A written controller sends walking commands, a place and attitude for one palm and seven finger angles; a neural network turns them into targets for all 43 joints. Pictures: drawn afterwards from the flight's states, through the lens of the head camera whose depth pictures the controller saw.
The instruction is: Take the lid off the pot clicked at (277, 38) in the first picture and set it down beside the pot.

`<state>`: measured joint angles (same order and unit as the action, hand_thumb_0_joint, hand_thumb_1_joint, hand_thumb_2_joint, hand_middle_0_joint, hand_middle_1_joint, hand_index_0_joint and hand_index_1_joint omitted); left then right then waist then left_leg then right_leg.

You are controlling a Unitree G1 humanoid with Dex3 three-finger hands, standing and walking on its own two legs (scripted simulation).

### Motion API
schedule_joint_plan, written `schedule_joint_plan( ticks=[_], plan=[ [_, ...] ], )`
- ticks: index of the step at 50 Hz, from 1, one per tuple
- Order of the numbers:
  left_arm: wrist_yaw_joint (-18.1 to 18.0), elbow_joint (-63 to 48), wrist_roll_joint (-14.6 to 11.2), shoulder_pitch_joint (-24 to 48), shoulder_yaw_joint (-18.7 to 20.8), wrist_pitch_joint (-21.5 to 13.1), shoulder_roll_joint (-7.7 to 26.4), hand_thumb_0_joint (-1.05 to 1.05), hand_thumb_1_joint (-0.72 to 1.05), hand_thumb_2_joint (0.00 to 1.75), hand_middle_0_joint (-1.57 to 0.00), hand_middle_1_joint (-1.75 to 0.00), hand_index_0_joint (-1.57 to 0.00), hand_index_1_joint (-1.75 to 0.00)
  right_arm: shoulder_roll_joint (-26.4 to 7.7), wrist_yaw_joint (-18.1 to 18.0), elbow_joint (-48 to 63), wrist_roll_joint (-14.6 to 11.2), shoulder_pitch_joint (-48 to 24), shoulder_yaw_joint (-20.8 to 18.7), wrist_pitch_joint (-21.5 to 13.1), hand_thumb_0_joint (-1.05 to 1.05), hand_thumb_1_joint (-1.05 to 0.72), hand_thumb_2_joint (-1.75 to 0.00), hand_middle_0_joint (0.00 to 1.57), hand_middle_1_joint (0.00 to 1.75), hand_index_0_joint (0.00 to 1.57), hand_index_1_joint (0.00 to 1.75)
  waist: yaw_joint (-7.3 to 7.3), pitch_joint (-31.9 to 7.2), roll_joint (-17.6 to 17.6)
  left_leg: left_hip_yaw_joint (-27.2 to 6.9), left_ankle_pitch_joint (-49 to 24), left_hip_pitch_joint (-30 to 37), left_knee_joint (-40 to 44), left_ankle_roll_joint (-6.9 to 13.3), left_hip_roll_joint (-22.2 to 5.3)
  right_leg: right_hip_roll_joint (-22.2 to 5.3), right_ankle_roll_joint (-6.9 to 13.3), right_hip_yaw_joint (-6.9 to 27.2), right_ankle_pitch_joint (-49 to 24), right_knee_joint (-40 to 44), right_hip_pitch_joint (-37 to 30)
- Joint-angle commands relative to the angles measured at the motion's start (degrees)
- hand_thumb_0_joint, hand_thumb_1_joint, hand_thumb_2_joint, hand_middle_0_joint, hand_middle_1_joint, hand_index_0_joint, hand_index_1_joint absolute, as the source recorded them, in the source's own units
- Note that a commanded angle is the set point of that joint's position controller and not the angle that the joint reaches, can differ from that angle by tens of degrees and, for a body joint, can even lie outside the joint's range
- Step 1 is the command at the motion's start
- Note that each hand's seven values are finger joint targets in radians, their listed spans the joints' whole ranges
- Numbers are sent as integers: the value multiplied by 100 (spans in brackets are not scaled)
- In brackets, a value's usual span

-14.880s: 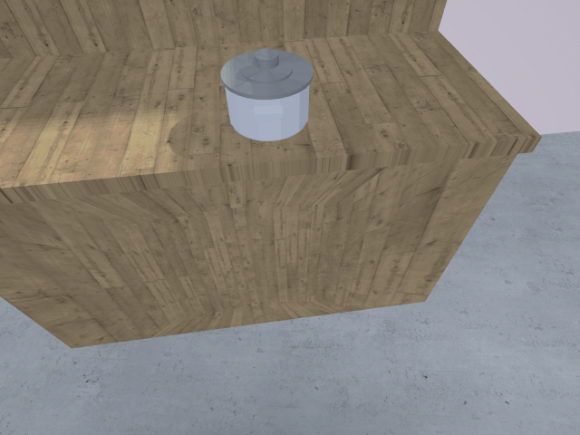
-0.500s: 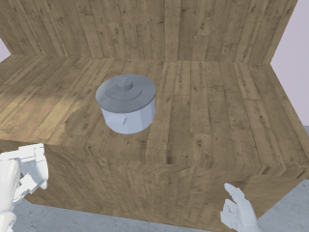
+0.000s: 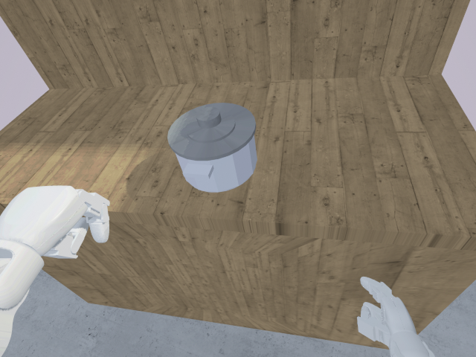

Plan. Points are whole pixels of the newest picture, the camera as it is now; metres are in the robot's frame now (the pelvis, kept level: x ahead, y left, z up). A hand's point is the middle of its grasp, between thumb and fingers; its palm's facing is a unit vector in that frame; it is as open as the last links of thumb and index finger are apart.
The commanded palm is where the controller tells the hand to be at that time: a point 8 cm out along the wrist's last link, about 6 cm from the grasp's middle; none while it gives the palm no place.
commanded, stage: reach forward and open the fingers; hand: left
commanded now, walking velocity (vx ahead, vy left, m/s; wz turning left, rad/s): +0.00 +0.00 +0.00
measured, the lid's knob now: (208, 117) +0.51 +0.12 +0.16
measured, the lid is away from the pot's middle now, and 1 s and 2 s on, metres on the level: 0.00 0.00 0.00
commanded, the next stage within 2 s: move the open hand above the knob in 0.66 s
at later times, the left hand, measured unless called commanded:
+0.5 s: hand (60, 193) +0.26 +0.27 +0.21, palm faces -0.01 +0.05 -1.00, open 9.4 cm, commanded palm +0.22 +0.26 +0.27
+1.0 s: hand (101, 170) +0.31 +0.23 +0.21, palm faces -0.06 +0.06 -1.00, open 10.1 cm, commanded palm +0.28 +0.24 +0.29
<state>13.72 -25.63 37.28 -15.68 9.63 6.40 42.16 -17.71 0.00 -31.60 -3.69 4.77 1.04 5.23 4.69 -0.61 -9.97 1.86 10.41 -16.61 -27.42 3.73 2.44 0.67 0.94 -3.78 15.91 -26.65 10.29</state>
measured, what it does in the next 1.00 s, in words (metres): stands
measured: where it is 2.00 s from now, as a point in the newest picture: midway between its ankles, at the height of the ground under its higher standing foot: outside the picture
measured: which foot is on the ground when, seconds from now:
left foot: down 0.00-1.00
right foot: down 0.00-1.00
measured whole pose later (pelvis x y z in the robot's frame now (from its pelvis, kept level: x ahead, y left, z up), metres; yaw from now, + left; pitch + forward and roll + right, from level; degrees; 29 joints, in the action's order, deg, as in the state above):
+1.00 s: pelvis -0.03 +0.02 +0.00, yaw +0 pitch -2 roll -1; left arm 26.4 -5.3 44.2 25.0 -4.7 6.9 40.2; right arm -16.5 0.5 -33.0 -4.0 5.2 2.7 2.1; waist 3.7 2.4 -8.0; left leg 2.2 6.5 -16.3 -24.5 5.2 4.4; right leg -1.3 0.0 -3.5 14.4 -28.3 12.0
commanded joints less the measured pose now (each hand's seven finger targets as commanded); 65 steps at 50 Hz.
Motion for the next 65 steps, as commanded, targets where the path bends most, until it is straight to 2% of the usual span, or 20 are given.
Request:
schedule_joint_plan(
  ticks=[1,4,6,14,19,21,26,28,32,36,42,44,48,51,54,56,58,60,63,65],
  plan=[
    [207,-844,106,2097,997,-176,1647,0,14,138,-108,-68,-108,-68,-409,-64,1054,-68,-1132,-131,-495,0,-90,-90,20,30,20,30,-98,-830,516,-522,-849,1156,311,-94,-179,-38,-77,309,-963,640,383],
    [403,-448,158,2484,831,-239,1639,0,4,145,-104,-58,-104,-58,-388,-87,902,-11,-940,-130,-524,0,-90,-90,20,30,20,30,-52,-984,509,-577,-678,1178,477,-123,-174,-64,-108,219,-667,709,281],
    [444,-190,260,2509,1200,-190,1959,0,-2,149,-101,-51,-101,-51,-438,-48,936,-6,-1052,-127,-570,0,-90,-90,20,30,20,30,-2,-1003,374,-574,-788,1218,409,-133,-135,-16,9,309,-809,666,219],
    [728,-89,155,3443,380,-200,1322,0,-27,163,-91,-22,-91,-22,-373,60,996,-25,-1116,-105,-558,0,-90,-90,20,30,20,30,-8,-1064,442,-650,-133,1230,727,-164,-180,-18,-47,148,-200,702,335],
    [704,412,465,4413,857,-188,2057,0,-40,168,-87,-8,-87,-8,-430,0,848,-6,-1057,-87,-546,0,-90,-90,20,30,20,30,-1,-981,595,-690,164,1049,805,-165,-215,-20,-17,150,101,646,391],
    [637,529,454,4659,899,-180,2052,0,-40,168,-86,-8,-86,-8,-453,-4,905,-50,-1036,-100,-617,0,-90,-90,20,30,20,30,-50,-1008,293,-744,209,1198,739,-161,-183,38,67,177,69,546,476],
    [801,762,285,4126,219,-97,1124,0,-39,166,-86,-8,-86,-8,-379,94,1035,-85,-1018,-128,-640,0,-90,-90,20,30,20,30,-28,-1080,306,-813,212,1343,762,-190,-205,34,82,178,-77,442,579],
    [899,604,362,4470,22,-96,1127,0,-39,167,-86,-8,-86,-8,-380,106,1001,-75,-1030,-116,-565,0,-90,-90,20,30,20,30,-31,-1071,695,-773,459,1208,917,-175,-242,-8,4,115,46,506,540],
    [811,820,672,5728,522,-87,2020,0,-40,168,-86,-8,-86,-8,-444,11,857,-20,-1023,-73,-593,0,-90,-90,20,30,20,30,-52,-1204,512,-835,661,1126,963,-168,-227,15,50,152,224,447,527],
    [750,960,627,6003,860,-95,2309,0,-40,168,-87,-8,-87,-8,-465,-28,853,-39,-871,-107,-663,0,-90,-90,20,30,20,30,-21,-1476,87,-895,233,1429,791,-184,-209,45,134,195,12,330,479],
    [1160,1694,543,5096,-754,121,410,0,-40,168,-87,-8,-87,-8,-392,179,926,-125,-903,-104,-516,0,-90,-90,20,30,20,30,-150,-967,861,-800,409,1225,876,-193,-250,7,42,46,-64,446,875],
    [1107,1292,552,5675,-693,80,685,0,-40,168,-87,-8,-87,-8,-423,138,976,-141,-966,-106,-510,0,-90,-90,20,30,20,30,-192,-859,913,-749,821,1062,919,-147,-230,-7,14,61,195,443,848],
    [876,931,921,7483,407,69,2358,0,-40,168,-87,-8,-87,-8,-449,-20,841,-30,-951,-91,-666,0,-90,-90,20,30,20,30,-97,-1785,302,-846,104,1481,745,-127,-177,-20,125,218,-34,304,415],
    [795,1616,910,7517,826,146,2656,0,-40,168,-87,-8,-87,-8,-533,-46,662,7,-642,-103,-657,0,-90,-90,20,30,20,30,-97,-1920,155,-790,-594,1561,511,-147,-111,27,208,233,-443,312,303],
    [1035,2402,778,6451,-37,363,1394,0,-40,168,-87,-8,-87,-8,-445,101,718,-32,-705,-110,-468,0,-90,-90,20,30,20,30,-48,-1580,822,-612,-918,1249,505,-170,-107,-66,134,140,-871,348,289],
    [1218,2654,585,5174,-840,468,136,0,-40,168,-87,-8,-87,-8,-457,248,908,-129,-656,-149,-383,0,-90,-90,20,30,20,30,-188,-1359,1050,-507,-1237,1380,299,-159,-69,-26,117,115,-1197,364,524],
    [1380,2010,609,5433,-1370,538,-176,0,-40,168,-87,-8,-87,-8,-447,322,1045,-195,-978,-116,-263,0,-90,-90,20,30,20,30,-230,-1175,1256,-369,-801,1189,424,-127,-91,-75,35,64,-978,461,596],
    [1297,1306,680,6331,-1293,462,209,0,-40,168,-87,-8,-87,-8,-417,271,1113,-198,-1139,-78,-292,0,-90,-90,20,30,20,30,-296,-1249,1035,-430,-470,1263,471,-65,-78,-59,30,91,-601,443,669],
    [1061,810,1026,8226,268,388,2433,0,-40,168,-87,-8,-87,-8,-499,82,919,-73,-964,-89,-446,0,-90,-90,20,30,20,30,-190,-2175,531,-536,-1055,1585,342,-19,-7,-51,114,291,-1061,291,22],
    [991,1322,1129,8760,642,405,2908,0,-40,168,-87,-8,-87,-8,-440,-24,716,-22,-818,-45,-506,0,-90,-90,20,30,20,30,-138,-2443,344,-577,-1435,1573,324,-45,12,-57,140,330,-1442,201,-210]
  ],
)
